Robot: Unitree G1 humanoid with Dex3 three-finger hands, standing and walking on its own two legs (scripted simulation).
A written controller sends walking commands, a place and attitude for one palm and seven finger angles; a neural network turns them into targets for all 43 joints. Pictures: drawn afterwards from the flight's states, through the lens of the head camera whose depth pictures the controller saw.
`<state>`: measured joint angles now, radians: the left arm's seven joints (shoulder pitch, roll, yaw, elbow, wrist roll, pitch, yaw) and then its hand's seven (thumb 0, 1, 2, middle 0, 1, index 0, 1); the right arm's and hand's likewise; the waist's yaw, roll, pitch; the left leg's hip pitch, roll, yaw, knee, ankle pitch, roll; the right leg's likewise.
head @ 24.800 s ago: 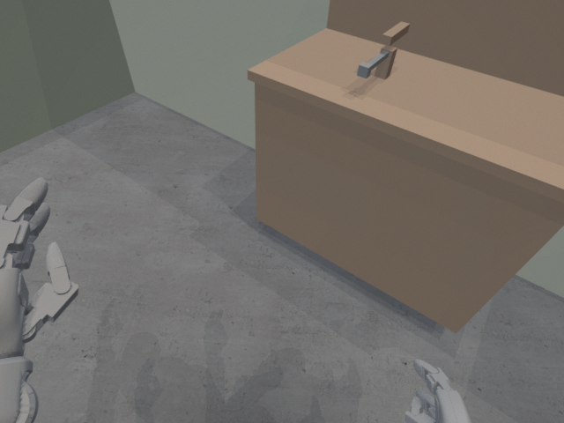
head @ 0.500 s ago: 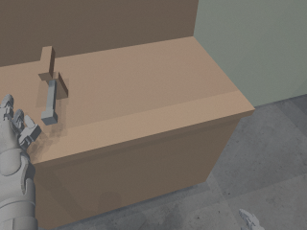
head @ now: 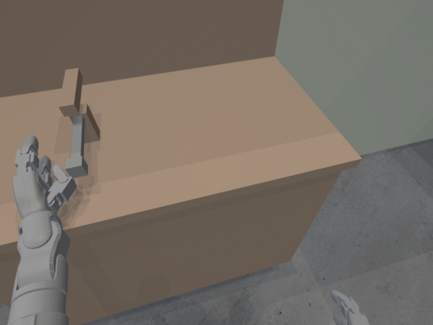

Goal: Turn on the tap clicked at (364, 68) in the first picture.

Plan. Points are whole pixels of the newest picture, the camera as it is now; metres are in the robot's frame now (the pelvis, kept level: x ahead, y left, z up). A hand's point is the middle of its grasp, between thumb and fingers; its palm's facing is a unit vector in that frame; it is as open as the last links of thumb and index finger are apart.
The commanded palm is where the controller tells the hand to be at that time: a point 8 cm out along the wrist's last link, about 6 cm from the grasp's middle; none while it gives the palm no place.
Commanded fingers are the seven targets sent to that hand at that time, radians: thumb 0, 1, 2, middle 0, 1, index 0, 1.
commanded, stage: push the lever round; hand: left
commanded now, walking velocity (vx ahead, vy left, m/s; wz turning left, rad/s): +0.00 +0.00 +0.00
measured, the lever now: (76, 167) +0.35 +0.29 +0.11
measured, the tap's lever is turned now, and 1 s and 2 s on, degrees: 2 25 52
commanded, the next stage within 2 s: none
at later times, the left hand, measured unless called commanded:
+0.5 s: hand (90, 181) +0.33 +0.25 +0.10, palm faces +0.58 -0.81 -0.04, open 7.7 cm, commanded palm +0.28 +0.28 +0.10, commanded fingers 0.00 0.90 0.90 -0.15 -0.15 -0.15 -0.15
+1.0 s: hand (118, 170) +0.35 +0.21 +0.10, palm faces +0.66 -0.75 -0.05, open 7.7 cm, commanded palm +0.30 +0.24 +0.10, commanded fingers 0.00 0.90 0.90 -0.15 -0.15 -0.15 -0.15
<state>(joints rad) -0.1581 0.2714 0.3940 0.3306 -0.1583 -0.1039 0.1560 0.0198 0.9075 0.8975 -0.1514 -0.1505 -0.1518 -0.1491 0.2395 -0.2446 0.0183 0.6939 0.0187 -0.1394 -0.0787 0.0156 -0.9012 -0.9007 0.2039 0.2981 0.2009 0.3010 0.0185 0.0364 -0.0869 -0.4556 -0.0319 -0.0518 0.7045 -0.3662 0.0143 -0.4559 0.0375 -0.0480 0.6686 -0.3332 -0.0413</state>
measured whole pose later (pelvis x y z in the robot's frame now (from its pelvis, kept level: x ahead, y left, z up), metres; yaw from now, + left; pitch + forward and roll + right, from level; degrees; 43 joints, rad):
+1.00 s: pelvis -0.01 -0.02 +0.00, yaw +0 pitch +6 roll +0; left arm -0.29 0.11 0.24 0.36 -0.04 -0.04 0.54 0.01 0.92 0.91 -0.15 -0.15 -0.15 -0.15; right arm 0.19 -0.23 0.01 0.71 -0.02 -0.05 -0.06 0.02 -0.90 -0.90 0.20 0.30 0.20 0.30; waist 0.01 0.04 -0.10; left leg -0.46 -0.02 -0.06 0.70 -0.35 -0.01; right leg -0.47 0.05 -0.06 0.69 -0.33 -0.06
